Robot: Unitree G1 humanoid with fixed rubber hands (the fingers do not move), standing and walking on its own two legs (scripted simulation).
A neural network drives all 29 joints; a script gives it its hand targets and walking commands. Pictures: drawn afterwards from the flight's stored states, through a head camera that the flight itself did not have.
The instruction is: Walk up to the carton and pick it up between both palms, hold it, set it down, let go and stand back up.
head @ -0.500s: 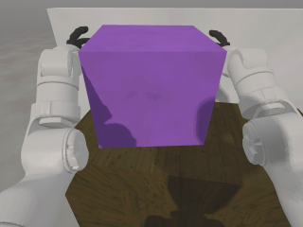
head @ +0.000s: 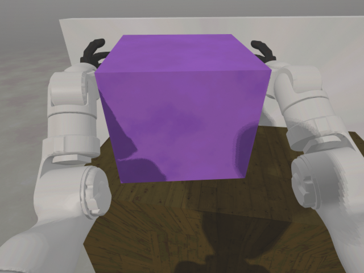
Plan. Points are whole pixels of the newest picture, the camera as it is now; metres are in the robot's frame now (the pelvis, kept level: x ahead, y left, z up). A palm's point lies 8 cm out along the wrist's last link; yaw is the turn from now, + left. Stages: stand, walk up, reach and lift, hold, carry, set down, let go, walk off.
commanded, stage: hold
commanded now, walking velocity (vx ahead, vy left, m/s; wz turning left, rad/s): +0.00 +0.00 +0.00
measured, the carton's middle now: (180, 102) +0.37 -0.01 +0.29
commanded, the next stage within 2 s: none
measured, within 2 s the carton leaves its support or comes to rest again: neither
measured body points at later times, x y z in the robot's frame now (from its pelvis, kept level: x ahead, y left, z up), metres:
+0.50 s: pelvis +0.01 -0.01 +0.00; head -0.08 -0.02 +0.44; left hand +0.40 +0.15 +0.35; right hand +0.40 -0.19 +0.33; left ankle +0.00 +0.13 -0.75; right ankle +0.05 -0.10 -0.75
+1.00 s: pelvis +0.00 +0.00 +0.00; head -0.11 +0.01 +0.44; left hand +0.38 +0.16 +0.37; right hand +0.37 -0.18 +0.36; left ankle +0.00 +0.13 -0.75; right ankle +0.05 -0.10 -0.75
